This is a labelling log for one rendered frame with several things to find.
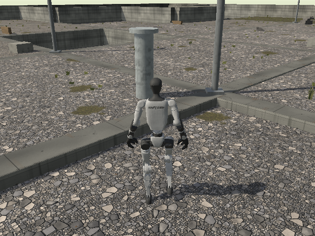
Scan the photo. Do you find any robot right hand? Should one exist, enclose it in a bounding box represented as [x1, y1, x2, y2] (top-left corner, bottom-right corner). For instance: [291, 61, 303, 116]
[177, 138, 189, 150]

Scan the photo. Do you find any robot left forearm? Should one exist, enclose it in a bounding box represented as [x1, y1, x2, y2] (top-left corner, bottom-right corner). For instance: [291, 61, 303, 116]
[127, 119, 137, 139]

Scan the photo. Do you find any right robot upper arm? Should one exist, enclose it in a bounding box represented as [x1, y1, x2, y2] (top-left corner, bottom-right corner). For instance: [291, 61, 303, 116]
[167, 99, 181, 126]

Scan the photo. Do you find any left robot upper arm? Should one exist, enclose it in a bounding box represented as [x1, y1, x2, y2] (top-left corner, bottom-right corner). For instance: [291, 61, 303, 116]
[133, 99, 146, 127]

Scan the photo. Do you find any right robot thigh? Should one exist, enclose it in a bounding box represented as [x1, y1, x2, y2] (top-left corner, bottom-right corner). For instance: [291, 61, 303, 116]
[164, 136, 174, 163]

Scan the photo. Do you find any robot right forearm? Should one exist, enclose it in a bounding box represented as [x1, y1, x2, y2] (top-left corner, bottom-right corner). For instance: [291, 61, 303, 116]
[176, 119, 187, 140]

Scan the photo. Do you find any robot left hand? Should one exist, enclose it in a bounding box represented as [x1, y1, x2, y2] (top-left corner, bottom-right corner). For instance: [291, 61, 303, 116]
[126, 138, 138, 148]

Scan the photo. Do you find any robot right foot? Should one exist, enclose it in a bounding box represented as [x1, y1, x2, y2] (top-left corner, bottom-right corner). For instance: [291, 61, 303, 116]
[166, 186, 173, 195]

